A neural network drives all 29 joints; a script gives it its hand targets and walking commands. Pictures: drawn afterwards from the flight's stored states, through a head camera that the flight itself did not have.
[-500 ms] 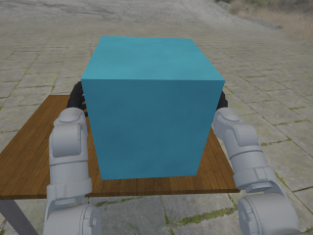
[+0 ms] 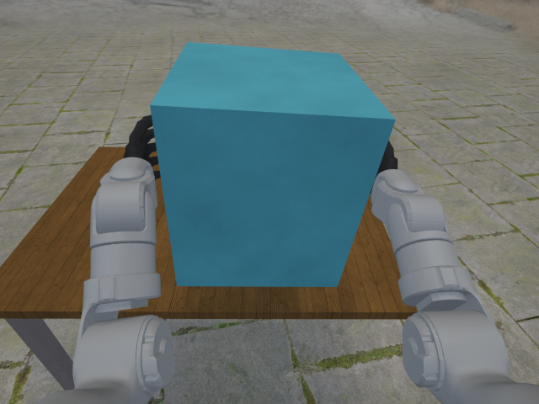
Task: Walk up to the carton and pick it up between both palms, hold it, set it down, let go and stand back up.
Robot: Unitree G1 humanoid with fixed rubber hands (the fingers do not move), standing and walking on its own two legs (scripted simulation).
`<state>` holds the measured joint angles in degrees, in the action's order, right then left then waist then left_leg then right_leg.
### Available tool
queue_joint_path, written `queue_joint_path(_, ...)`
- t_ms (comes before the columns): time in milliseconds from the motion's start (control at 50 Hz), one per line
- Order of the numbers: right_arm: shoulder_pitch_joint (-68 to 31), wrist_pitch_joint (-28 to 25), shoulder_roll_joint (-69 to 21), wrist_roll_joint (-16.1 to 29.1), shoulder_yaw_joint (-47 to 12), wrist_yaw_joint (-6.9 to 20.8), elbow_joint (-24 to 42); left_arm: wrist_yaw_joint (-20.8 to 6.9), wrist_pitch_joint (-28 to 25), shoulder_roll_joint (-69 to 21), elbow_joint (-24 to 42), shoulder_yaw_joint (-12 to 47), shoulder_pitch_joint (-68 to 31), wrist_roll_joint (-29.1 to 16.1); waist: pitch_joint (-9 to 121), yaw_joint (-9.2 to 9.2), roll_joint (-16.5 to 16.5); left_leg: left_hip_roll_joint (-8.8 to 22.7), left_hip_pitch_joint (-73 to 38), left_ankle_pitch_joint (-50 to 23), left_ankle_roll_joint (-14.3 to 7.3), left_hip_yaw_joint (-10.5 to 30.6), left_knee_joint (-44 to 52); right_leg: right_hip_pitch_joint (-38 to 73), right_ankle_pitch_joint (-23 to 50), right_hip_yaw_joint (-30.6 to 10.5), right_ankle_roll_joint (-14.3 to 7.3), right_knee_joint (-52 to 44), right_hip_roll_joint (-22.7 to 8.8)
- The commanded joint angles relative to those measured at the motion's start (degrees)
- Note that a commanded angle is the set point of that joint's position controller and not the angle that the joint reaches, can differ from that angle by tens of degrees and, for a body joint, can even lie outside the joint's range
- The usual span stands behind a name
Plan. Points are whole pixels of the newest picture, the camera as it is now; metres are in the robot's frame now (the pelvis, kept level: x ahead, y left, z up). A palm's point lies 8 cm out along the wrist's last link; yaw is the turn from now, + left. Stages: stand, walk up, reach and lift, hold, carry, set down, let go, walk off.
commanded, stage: hold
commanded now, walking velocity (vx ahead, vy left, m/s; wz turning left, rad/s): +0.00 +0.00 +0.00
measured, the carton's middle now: (262, 164) +0.44 +0.01 +0.20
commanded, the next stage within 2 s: none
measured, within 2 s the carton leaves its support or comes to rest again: neither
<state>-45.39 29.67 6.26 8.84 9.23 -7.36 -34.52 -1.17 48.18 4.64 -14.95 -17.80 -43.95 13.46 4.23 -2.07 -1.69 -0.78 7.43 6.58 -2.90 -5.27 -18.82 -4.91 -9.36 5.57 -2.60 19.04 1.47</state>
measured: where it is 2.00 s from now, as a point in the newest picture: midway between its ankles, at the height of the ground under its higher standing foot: outside the picture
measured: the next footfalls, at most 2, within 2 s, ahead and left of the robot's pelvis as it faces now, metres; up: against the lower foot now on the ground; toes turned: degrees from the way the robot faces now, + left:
none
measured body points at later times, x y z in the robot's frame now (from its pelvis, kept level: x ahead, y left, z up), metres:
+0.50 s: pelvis +0.03 +0.00 +0.00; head -0.06 +0.02 +0.44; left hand +0.37 +0.19 +0.23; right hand +0.37 -0.16 +0.21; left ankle +0.05 +0.09 -0.75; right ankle +0.02 -0.08 -0.75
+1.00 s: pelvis +0.00 +0.00 +0.00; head -0.06 +0.01 +0.45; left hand +0.38 +0.18 +0.24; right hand +0.39 -0.17 +0.21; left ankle +0.05 +0.09 -0.75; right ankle +0.02 -0.08 -0.75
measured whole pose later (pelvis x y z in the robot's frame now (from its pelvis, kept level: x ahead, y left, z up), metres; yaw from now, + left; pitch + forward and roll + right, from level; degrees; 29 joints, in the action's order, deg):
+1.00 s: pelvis +0.00 +0.00 +0.00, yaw +0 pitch -5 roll +0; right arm -43.8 29.1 7.3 10.2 7.5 -7.5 -32.3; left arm -0.5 47.8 3.8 -13.1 -17.6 -43.0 13.2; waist 4.8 -2.2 -0.8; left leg -0.6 7.8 6.7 -2.9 -5.5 -18.8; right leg -5.1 -9.2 5.2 -2.7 18.6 1.7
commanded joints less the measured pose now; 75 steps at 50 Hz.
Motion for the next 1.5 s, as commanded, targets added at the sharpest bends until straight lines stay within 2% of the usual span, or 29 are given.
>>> queue_joint_path(0,-57.9,-6.2,-31.9,10.5,-20.9,7.7,21.9,-7.1,-5.6,-32.4,14.6,27.4,-48.3,-15.2,29.5,-1.23,3.7,0.9,-12.8,-6.8,2.0,5.4,0.8,3.4,4.6,-3.7,3.5,-3.8,0.4)
queue_joint_path(80,-53.2,-5.1,-31.0,12.9,-22.4,6.4,22.4,-6.7,-4.7,-31.4,17.5,27.8,-45.0,-14.1,28.5,-2.33,5.0,0.7,-13.4,-12.7,3.0,5.4,-0.6,3.9,11.4,-4.4,4.0,-4.0,0.3)
queue_joint_path(220,-48.0,-2.8,-31.9,15.1,-27.7,3.3,28.3,-9.8,-1.7,-28.2,19.7,24.4,-35.5,-11.0,24.0,-1.72,1.6,-0.8,-11.5,-16.0,2.6,5.4,-1.1,11.5,26.3,-5.6,5.6,-2.2,-0.6)
queue_joint_path(320,-41.6,-1.4,-30.8,16.2,-28.6,2.2,32.3,-10.5,-0.8,-26.5,26.7,25.5,-32.8,-10.8,22.2,-2.63,2.9,-0.9,-12.5,-18.3,3.5,5.2,-1.1,12.0,29.5,-5.8,5.9,-2.0,-0.2)
queue_joint_path(340,-41.5,-1.0,-31.1,15.9,-28.5,2.0,32.5,-10.7,-0.5,-26.0,26.3,24.9,-32.4,-10.6,20.8,-2.23,1.9,-0.6,-12.1,-17.7,3.1,5.5,-0.7,11.7,28.2,-5.5,5.5,-1.9,0.2)
queue_joint_path(360,-41.7,-1.0,-30.4,15.9,-28.6,1.9,32.2,-10.7,-0.2,-26.2,25.6,25.3,-33.2,-10.6,19.1,-2.2,3.6,-0.4,-11.9,-16.8,3.6,5.0,-0.9,9.7,24.9,-5.4,5.4,-2.3,0.4)
queue_joint_path(460,-42.2,-1.7,-30.1,15.1,-27.3,2.5,34.9,-10.3,-0.3,-28.0,27.6,27.9,-34.1,-11.3,19.5,-2.64,5.0,0.7,-13.6,-17.3,4.0,5.7,-0.6,7.0,19.1,-4.3,4.3,-3.2,0.6)
queue_joint_path(480,-42.5,-1.6,-30.0,14.2,-26.8,2.7,34.3,-10.3,-0.3,-27.8,25.9,27.8,-34.2,-10.9,17.9,-2.89,4.0,0.8,-12.7,-15.1,3.6,5.8,0.1,6.9,16.9,-4.2,4.2,-3.6,0.6)
queue_joint_path(500,-43.2,-1.6,-29.1,13.4,-26.3,3.0,33.1,-10.3,-0.2,-27.5,24.8,27.6,-34.9,-10.8,16.8,-3.03,5.5,0.8,-11.5,-12.5,3.5,5.2,0.3,5.4,14.5,-4.6,4.0,-3.6,0.4)
queue_joint_path(520,-43.8,-1.6,-29.3,13.0,-25.9,3.3,32.9,-10.1,-0.2,-27.8,23.7,26.6,-34.2,-10.2,16.2,-2.2,4.0,0.9,-11.6,-11.3,3.2,5.3,0.8,5.4,12.3,-4.4,3.8,-3.8,0.6)
queue_joint_path(540,-44.0,-2.1,-29.4,12.8,-25.4,3.6,32.9,-10.2,-0.4,-28.4,23.6,27.7,-34.5,-10.8,15.5,-3.1,4.0,0.8,-11.1,-10.4,3.0,5.6,1.3,5.0,11.2,-4.2,3.7,-4.5,0.3)
queue_joint_path(620,-46.8,-2.7,-30.2,10.3,-22.4,5.5,30.0,-9.6,-1.5,-30.9,21.6,29.0,-39.2,-11.9,16.5,-3.5,6.8,1.7,-9.5,-3.2,2.6,5.8,3.0,3.4,2.9,-3.7,3.3,-4.3,0.5)
queue_joint_path(640,-47.8,-2.7,-30.1,10.0,-21.6,5.8,27.6,-9.4,-1.6,-30.8,17.7,27.1,-40.0,-11.6,15.3,-2.66,4.9,2.4,-8.2,0.1,1.8,5.8,4.0,2.5,0.1,-3.3,3.1,-4.9,0.8)
queue_joint_path(660,-49.0,-3.2,-29.6,9.6,-20.8,6.1,26.0,-9.2,-2.0,-31.0,16.9,27.4,-40.5,-11.4,15.7,-3.13,5.7,1.8,-8.4,0.6,1.9,5.7,3.4,1.3,-0.8,-4.1,3.1,-4.8,0.3)
queue_joint_path(740,-52.0,-4.0,-30.4,8.4,-20.1,7.7,22.5,-8.7,-3.3,-30.7,13.3,25.4,-42.3,-11.5,17.6,-0.64,2.5,2.1,-7.7,4.1,1.0,5.2,4.1,0.5,-4.1,-4.1,3.2,-4.8,0.0)
queue_joint_path(820,-55.5,-5.3,-30.8,8.0,-19.4,8.8,20.4,-8.0,-4.7,-31.2,11.1,25.0,-45.6,-12.6,22.4,0.34,2.2,2.0,-8.9,3.4,1.1,5.6,3.9,0.8,-3.2,-3.8,3.5,-4.5,-0.2)
queue_joint_path(840,-54.9,-5.6,-31.8,8.5,-20.7,8.8,20.5,-7.7,-4.9,-30.8,12.0,24.2,-44.4,-12.4,24.8,0.96,0.6,1.3,-9.9,0.0,0.6,5.0,2.7,1.4,-1.4,-4.1,3.4,-4.2,-0.5)
queue_joint_path(860,-54.9,-5.5,-31.9,8.7,-20.2,8.6,19.4,-7.9,-5.0,-30.1,10.5,24.1,-45.1,-12.6,24.0,0.46,1.9,1.0,-10.4,-0.5,1.1,4.7,2.6,1.7,-0.5,-4.2,3.4,-4.6,-0.6)
queue_joint_path(920,-54.5,-5.6,-32.1,9.9,-22.5,7.9,21.6,-7.9,-5.0,-30.6,12.0,24.0,-44.0,-12.8,26.9,0.9,1.0,0.2,-11.2,-5.7,1.0,4.5,1.0,3.7,5.0,-4.4,3.7,-4.1,0.0)
queue_joint_path(980,-54.6,-5.5,-33.1,11.5,-24.6,6.7,24.2,-8.3,-4.8,-30.4,14.6,24.7,-42.8,-13.1,28.9,0.09,0.7,-0.3,-12.1,-10.2,1.3,4.5,-0.2,7.0,13.3,-4.2,4.8,-3.1,0.1)
queue_joint_path(1100,-49.5,-4.0,-32.0,12.4,-24.0,4.5,22.5,-9.8,-3.5,-28.5,13.9,23.3,-38.3,-10.9,20.7,-1.37,1.5,-0.1,-11.1,-9.3,1.9,4.9,0.6,6.5,13.6,-4.7,4.5,-4.6,-0.5)
queue_joint_path(1160,-50.1,-4.1,-32.4,12.5,-24.2,4.2,25.6,-10.1,-3.4,-30.3,16.7,25.0,-39.2,-11.2,21.3,-2.04,3.3,-0.2,-11.5,-11.2,2.4,4.7,0.3,6.8,13.6,-4.1,4.5,-4.4,0.1)
queue_joint_path(1200,-46.9,-3.7,-32.3,12.5,-24.4,3.9,25.1,-10.1,-3.5,-30.4,19.3,27.0,-40.5,-12.3,21.0,-3.88,4.7,-0.2,-12.0,-13.0,3.1,4.9,-0.6,5.9,15.8,-4.6,4.7,-4.3,-0.1)
queue_joint_path(1240,-46.2,-3.8,-31.4,13.1,-24.9,3.9,28.8,-9.7,-3.3,-30.6,21.5,28.0,-39.0,-12.5,23.2,-3.73,4.5,0.3,-13.7,-14.6,3.4,5.8,-0.6,7.5,17.1,-4.6,4.0,-3.9,0.5)
queue_joint_path(1260,-46.5,-3.7,-31.2,13.5,-24.8,3.8,27.6,-9.5,-3.2,-30.9,21.8,28.4,-38.9,-12.4,21.5,-3.78,6.3,0.3,-12.8,-15.0,3.7,5.9,-1.1,6.7,17.2,-4.3,4.4,-3.9,0.5)
queue_joint_path(1280,-46.5,-3.9,-31.0,13.7,-25.2,3.5,30.3,-9.5,-3.1,-30.4,23.2,29.0,-38.7,-13.2,23.8,-4.77,5.8,0.1,-13.6,-15.9,3.8,5.9,-1.5,7.7,17.9,-4.4,4.6,-3.4,0.8)
queue_joint_path(1360,-43.9,-2.9,-30.3,13.9,-25.2,3.7,29.7,-9.2,-2.3,-30.6,25.5,30.1,-37.3,-12.2,20.8,-4.21,6.9,0.8,-14.4,-17.9,4.5,6.0,-1.2,6.0,16.5,-4.2,3.6,-3.7,0.9)
queue_joint_path(1380,-43.5,-2.7,-29.2,13.7,-24.5,3.7,29.9,-9.2,-2.1,-30.0,25.8,30.0,-37.8,-12.0,21.5,-5.12,7.2,0.4,-14.5,-16.9,4.4,6.1,-1.1,6.2,16.9,-4.4,3.9,-3.5,0.7)
queue_joint_path(1480,-46.3,-3.1,-29.0,13.9,-26.0,4.8,32.7,-8.6,-1.4,-30.0,23.8,28.1,-35.4,-11.5,21.6,-1.88,4.5,1.2,-14.7,-17.4,4.1,6.1,-0.8,5.3,14.0,-3.7,3.5,-3.9,1.3)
